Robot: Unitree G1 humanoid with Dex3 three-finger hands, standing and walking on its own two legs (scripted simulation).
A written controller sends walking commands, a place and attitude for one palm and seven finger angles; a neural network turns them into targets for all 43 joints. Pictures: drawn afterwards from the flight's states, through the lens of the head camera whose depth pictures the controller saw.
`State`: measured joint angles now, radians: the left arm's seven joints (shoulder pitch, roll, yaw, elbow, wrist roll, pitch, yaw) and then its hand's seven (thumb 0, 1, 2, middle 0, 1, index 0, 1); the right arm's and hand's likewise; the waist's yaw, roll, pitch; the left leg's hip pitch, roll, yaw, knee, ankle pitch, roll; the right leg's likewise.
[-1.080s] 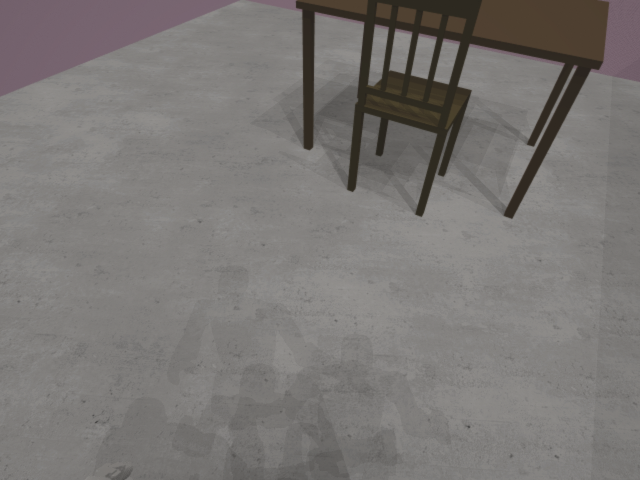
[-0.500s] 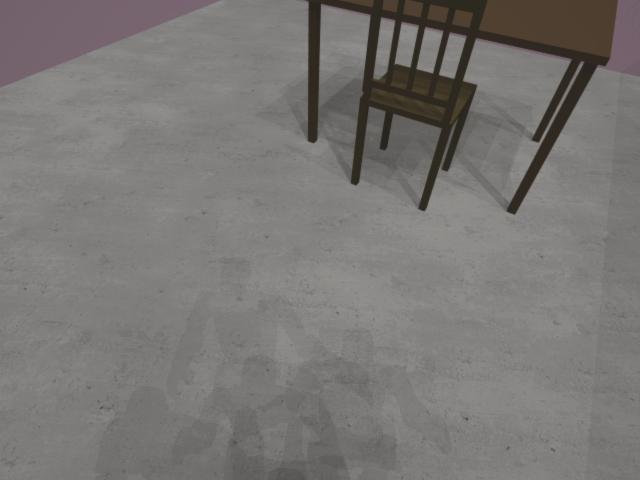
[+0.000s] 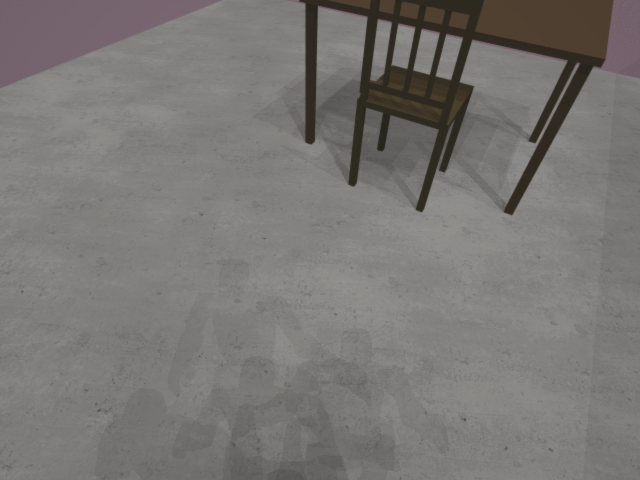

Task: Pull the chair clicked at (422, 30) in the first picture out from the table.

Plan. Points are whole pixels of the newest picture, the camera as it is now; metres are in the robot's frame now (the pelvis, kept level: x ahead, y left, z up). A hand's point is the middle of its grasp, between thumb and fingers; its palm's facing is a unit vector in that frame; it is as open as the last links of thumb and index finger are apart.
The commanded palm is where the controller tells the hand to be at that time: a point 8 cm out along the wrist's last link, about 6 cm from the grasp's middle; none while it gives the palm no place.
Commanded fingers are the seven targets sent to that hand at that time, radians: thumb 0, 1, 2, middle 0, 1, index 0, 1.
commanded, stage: look at it before walking up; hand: left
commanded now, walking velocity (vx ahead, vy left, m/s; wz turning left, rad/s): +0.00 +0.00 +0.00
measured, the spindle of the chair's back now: (413, 51) +1.51 -0.26 -0.08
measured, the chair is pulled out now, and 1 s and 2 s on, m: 0.00 0.00 0.00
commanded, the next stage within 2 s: walk to a spot facing it in 0.36 s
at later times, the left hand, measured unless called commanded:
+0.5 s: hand out of the picture +0.08 +0.24 -0.16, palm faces -0.02 -0.94 -0.33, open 7.4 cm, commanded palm none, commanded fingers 0.00 0.90 0.90 -0.20 -0.30 -0.20 -0.30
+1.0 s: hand out of the picture +0.13 +0.15 -0.20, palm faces -0.06 -0.98 -0.19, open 7.4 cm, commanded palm none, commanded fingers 0.00 0.90 0.90 -0.20 -0.30 -0.20 -0.30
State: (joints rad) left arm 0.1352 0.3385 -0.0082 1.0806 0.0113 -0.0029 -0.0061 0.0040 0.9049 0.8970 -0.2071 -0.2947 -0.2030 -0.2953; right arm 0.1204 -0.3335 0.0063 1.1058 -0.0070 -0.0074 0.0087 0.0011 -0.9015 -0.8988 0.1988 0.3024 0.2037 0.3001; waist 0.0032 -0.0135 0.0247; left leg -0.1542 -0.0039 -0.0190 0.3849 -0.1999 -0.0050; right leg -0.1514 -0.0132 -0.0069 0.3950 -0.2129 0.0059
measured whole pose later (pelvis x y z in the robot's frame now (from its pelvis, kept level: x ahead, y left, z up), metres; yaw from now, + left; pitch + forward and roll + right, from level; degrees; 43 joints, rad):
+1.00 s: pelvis +0.13 -0.03 -0.03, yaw -6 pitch +0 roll +0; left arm 0.36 0.17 0.03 1.08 0.02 -0.07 -0.01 0.01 0.91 0.90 -0.20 -0.29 -0.20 -0.29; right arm 0.40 -0.16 -0.01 1.18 -0.01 -0.02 0.00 0.00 -0.90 -0.90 0.20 0.30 0.20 0.30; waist 0.00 0.01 0.04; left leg -0.26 0.07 0.06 1.01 -0.51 -0.01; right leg -0.18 0.02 -0.08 0.65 -0.48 -0.05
